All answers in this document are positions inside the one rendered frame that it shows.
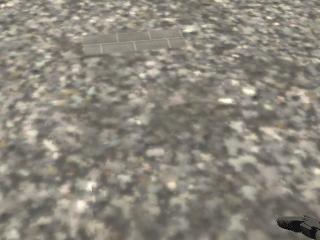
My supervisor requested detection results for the robot right hand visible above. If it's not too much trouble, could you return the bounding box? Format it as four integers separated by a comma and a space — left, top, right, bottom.
276, 215, 320, 240

